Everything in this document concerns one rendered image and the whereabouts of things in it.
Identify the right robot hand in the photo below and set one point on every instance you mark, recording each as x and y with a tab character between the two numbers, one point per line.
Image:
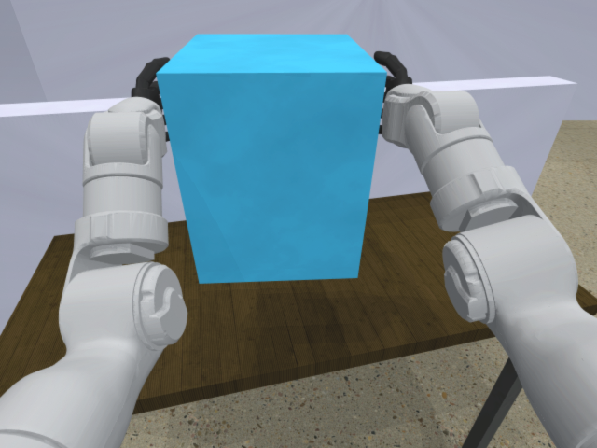
397	69

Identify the right robot upper arm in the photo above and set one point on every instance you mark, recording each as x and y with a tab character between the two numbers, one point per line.
516	277

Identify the robot right forearm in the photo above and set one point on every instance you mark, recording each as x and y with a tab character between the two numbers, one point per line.
469	183

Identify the left robot upper arm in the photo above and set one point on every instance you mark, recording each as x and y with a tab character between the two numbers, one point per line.
115	323

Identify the table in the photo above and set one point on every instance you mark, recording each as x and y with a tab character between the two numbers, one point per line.
245	335

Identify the left robot hand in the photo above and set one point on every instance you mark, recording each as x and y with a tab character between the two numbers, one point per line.
146	88

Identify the robot left forearm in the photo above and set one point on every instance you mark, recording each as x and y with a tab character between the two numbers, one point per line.
122	219

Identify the carton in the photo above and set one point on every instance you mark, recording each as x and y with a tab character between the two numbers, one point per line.
274	140

